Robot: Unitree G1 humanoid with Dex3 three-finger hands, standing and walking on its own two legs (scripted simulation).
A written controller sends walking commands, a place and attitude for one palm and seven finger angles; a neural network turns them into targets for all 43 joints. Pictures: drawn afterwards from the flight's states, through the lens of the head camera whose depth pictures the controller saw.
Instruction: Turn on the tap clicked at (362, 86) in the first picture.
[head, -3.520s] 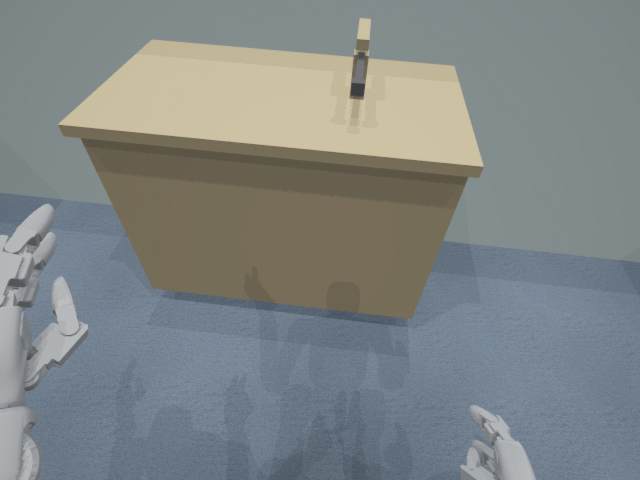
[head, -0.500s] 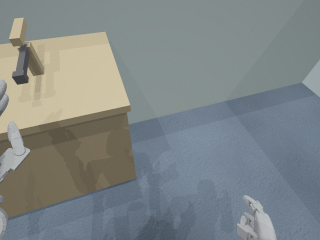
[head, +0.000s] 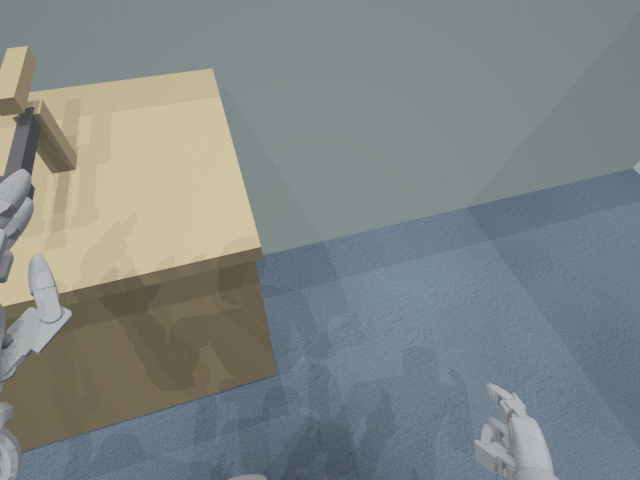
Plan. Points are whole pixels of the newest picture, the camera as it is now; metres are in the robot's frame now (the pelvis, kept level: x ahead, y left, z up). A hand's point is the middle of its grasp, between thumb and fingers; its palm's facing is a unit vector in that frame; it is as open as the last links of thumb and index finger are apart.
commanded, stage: come to a stop and stand still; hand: left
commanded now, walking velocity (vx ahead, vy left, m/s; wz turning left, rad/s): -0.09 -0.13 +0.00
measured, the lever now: (15, 189) +0.41 +0.42 +0.11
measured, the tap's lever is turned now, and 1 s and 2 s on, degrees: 0 0 0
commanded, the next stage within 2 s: look again from close up in 1.22 s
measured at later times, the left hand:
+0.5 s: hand (91, 377) +0.17 +0.19 +0.17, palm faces +0.38 -0.84 -0.38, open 7.4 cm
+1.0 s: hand (59, 419) +0.14 +0.20 +0.17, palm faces +0.39 -0.84 -0.38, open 7.4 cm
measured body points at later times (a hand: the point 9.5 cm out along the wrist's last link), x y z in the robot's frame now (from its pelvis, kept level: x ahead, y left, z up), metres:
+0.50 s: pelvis -0.04 -0.04 +0.00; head -0.05 -0.05 +0.45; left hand +0.14 +0.23 +0.19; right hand +0.10 -0.28 -0.09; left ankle -0.02 +0.08 -0.73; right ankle -0.03 -0.12 -0.73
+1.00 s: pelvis -0.07 -0.03 +0.01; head -0.09 -0.04 +0.46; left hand +0.11 +0.24 +0.19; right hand +0.07 -0.27 -0.08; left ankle -0.02 +0.08 -0.73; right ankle -0.03 -0.12 -0.73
